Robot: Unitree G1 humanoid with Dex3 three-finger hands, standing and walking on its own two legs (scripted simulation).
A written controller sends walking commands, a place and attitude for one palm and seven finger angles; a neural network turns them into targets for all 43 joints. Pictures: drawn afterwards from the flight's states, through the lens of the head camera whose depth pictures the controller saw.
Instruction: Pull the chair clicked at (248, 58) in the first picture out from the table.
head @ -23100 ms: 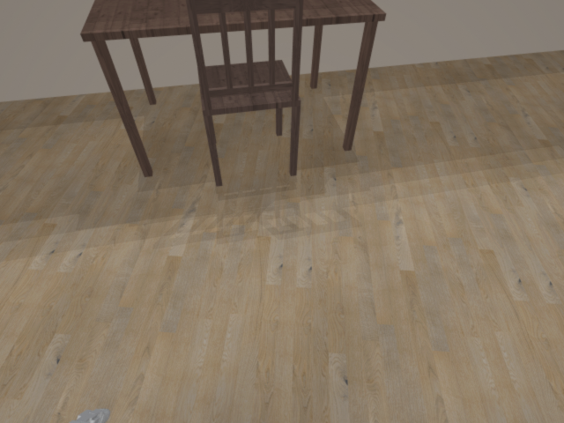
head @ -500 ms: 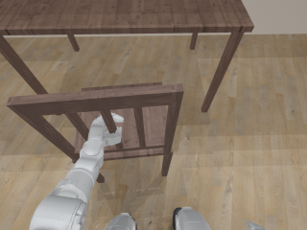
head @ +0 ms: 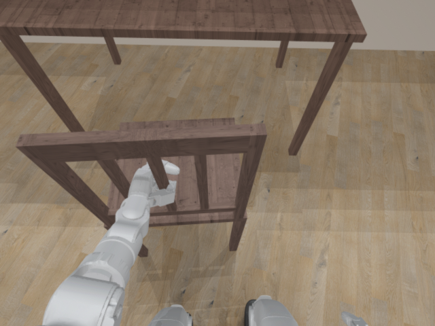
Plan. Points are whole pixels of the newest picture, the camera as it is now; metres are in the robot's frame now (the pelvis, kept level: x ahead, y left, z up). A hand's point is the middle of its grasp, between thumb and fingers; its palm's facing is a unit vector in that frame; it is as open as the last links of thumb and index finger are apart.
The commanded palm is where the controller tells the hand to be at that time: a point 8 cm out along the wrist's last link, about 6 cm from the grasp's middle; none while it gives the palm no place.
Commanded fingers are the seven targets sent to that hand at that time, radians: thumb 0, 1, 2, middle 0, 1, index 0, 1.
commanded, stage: step backward, pulling the chair out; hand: left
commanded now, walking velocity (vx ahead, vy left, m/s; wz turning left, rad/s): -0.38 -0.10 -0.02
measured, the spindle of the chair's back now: (164, 186) +0.40 +0.13 -0.09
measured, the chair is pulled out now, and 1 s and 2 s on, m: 0.39 0.54 0.63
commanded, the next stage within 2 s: stop walking, hand still on the chair in 1.12 s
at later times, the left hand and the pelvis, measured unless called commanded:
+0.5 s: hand (167, 218) +0.31 +0.11 -0.06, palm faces -0.03 -0.98 -0.19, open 5.4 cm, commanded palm +0.30 +0.16 -0.05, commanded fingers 0.00 0.90 0.90 -0.50 -1.45 -0.50 -1.45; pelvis -0.06 -0.01 +0.00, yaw -2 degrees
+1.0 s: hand (164, 266) +0.22 +0.11 -0.06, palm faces -0.02 -0.98 -0.20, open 5.4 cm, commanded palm +0.21 +0.16 -0.05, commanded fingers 0.00 0.90 0.90 -0.50 -1.45 -0.50 -1.45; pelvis -0.16 -0.02 +0.00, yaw -3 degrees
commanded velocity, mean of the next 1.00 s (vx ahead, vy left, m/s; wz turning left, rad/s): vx -0.36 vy -0.01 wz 0.02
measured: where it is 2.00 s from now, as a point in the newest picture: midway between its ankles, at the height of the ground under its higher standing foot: outside the picture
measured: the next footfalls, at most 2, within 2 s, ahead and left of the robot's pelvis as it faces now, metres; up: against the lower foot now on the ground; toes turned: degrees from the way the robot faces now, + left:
right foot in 0.04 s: +0.08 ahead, -0.15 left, +0.00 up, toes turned -3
right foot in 0.44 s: +0.00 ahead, -0.14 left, +0.00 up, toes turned -4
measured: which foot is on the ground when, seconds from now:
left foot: down 0.00-0.94, up 0.96-1.00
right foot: up 0.00-0.02, down 0.04-0.32, up 0.34-0.42, down 0.44-0.72, up 0.74-0.84, down 0.86-1.00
